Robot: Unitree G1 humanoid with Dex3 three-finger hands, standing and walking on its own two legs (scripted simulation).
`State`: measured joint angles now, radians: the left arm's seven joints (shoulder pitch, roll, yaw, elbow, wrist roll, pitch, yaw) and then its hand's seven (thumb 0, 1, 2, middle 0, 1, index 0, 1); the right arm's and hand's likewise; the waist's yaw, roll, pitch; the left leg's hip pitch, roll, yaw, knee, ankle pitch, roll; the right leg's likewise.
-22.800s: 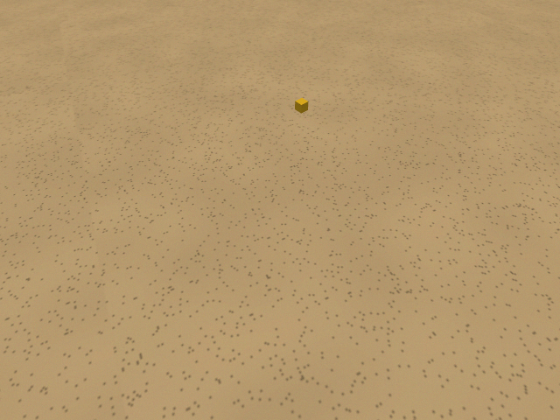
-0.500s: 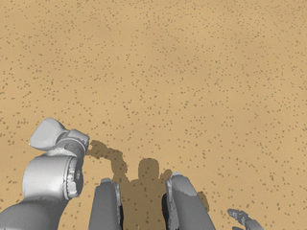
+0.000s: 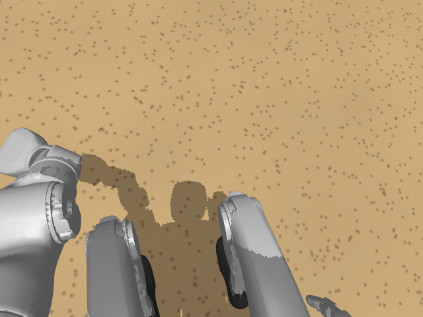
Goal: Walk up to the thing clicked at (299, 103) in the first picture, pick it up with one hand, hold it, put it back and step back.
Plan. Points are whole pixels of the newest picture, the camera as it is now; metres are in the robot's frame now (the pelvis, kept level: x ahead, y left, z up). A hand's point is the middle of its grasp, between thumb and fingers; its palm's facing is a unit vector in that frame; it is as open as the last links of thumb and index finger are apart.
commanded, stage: crouch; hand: left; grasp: from above
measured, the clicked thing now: (51, 163) +0.45 +0.27 -0.18
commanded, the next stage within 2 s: lower in 0.64 s
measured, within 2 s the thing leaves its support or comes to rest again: neither
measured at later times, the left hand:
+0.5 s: hand (57, 163) +0.46 +0.27 -0.21, palm faces -0.16 -0.40 -0.90, open 8.6 cm
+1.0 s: hand (64, 167) +0.46 +0.28 -0.26, palm faces -0.20 -0.38 -0.90, open 8.6 cm
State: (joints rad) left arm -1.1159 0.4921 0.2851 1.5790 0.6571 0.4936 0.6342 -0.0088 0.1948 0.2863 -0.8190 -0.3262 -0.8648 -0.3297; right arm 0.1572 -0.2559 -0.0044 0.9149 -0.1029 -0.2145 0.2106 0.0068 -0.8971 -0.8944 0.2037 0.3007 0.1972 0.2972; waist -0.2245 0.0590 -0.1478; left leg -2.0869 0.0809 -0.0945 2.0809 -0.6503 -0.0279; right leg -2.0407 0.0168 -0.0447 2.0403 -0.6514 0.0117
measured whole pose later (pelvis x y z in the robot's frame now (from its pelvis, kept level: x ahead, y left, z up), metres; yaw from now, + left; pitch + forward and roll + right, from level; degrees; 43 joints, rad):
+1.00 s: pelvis +0.00 +0.00 -0.10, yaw -3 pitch +32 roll -7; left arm -1.24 0.71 0.39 1.75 0.77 0.40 0.67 -0.01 0.17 0.30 -0.86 -0.29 -0.92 -0.27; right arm 0.14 -0.33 0.06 0.91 -0.21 -0.27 0.32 0.00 -0.92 -0.90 0.20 0.30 0.19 0.30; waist -0.30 0.02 0.05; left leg -2.33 0.06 -0.17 2.42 -0.67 -0.03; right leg -2.26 0.03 -0.08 2.35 -0.66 0.03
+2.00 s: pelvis -0.01 +0.01 -0.11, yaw -7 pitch +28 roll -12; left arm -1.24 0.92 0.41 1.81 0.72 0.33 0.79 -0.01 0.20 0.27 -0.83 -0.31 -0.89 -0.29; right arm 0.13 -0.38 0.23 0.81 -0.23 -0.34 0.43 0.00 -0.92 -0.90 0.20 0.30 0.19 0.30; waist -0.40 -0.09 0.23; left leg -2.32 0.06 -0.26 2.50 -0.69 -0.04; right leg -2.22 0.05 -0.15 2.36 -0.65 0.04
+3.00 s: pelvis -0.01 +0.02 -0.11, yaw -9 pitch +25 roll -14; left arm -1.23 1.00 0.35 1.81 0.65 0.32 0.79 0.00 -0.08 0.67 -0.51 -0.65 -0.49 -0.67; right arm 0.12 -0.40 0.33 0.73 -0.22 -0.39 0.41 0.00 -0.91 -0.90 0.20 0.30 0.19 0.30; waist -0.43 -0.13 0.29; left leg -2.28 0.06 -0.30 2.50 -0.69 -0.03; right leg -2.15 0.06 -0.19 2.31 -0.63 0.05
